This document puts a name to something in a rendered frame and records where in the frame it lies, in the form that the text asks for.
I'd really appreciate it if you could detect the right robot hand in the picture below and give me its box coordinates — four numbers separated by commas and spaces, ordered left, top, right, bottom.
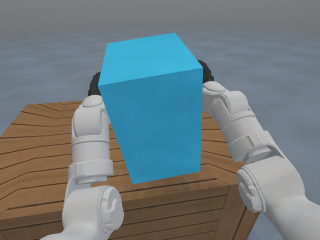
197, 60, 214, 84

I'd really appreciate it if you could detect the robot left forearm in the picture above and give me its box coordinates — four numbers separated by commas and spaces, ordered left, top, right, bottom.
62, 95, 114, 226

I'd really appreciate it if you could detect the robot left upper arm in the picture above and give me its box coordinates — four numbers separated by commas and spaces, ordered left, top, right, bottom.
40, 185, 124, 240

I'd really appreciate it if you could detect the robot right forearm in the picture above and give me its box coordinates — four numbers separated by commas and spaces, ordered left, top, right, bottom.
202, 81, 305, 194

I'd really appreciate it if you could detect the carton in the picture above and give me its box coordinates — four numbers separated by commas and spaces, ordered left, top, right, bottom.
98, 32, 203, 185

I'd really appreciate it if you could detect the robot right upper arm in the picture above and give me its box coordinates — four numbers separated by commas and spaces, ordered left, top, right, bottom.
236, 155, 320, 240

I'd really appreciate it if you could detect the pedestal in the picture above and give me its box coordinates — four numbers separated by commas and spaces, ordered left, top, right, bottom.
0, 100, 262, 240

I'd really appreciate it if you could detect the left robot hand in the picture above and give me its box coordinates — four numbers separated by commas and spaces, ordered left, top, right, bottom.
88, 71, 101, 96

